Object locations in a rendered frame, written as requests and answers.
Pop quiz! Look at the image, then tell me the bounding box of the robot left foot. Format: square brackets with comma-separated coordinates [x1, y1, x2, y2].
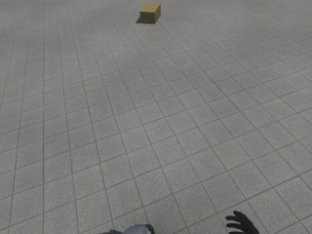
[145, 224, 155, 234]

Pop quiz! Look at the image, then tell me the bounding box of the robot right hand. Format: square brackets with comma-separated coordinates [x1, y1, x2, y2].
[226, 211, 259, 234]

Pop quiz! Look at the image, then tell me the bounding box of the robot left shin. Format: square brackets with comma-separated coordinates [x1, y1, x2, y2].
[135, 223, 147, 228]

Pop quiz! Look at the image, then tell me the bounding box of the carton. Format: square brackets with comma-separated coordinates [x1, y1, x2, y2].
[139, 3, 161, 24]

